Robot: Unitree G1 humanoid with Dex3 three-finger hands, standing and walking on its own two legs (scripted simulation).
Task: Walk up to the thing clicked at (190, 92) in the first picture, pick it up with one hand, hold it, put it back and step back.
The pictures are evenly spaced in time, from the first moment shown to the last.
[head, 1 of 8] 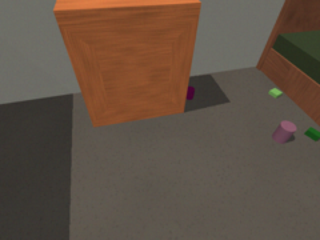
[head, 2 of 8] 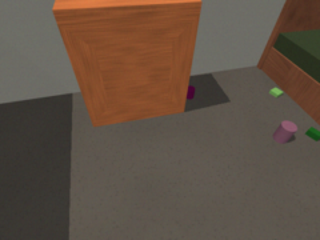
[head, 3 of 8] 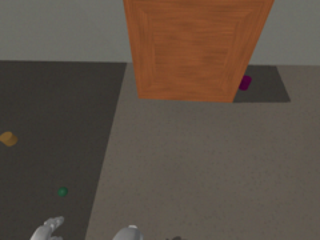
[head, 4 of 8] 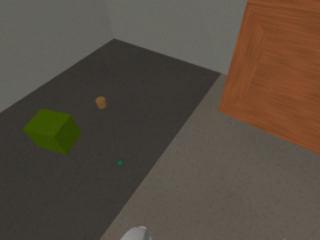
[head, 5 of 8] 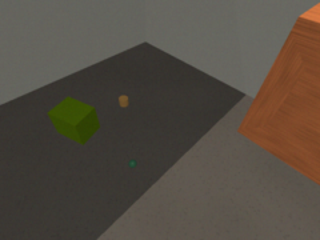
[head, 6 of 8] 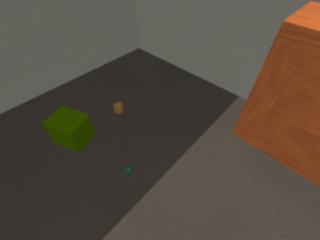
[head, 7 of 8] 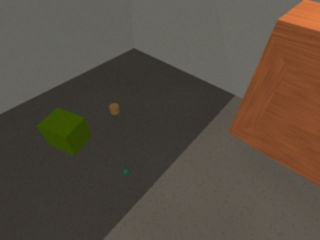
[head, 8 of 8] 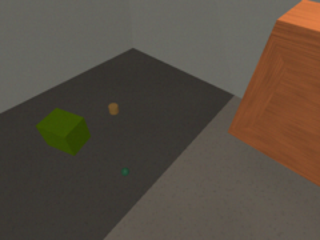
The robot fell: no
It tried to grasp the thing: no
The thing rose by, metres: 0.00
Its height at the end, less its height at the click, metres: +0.00
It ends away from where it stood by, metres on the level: 0.00
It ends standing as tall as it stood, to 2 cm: yes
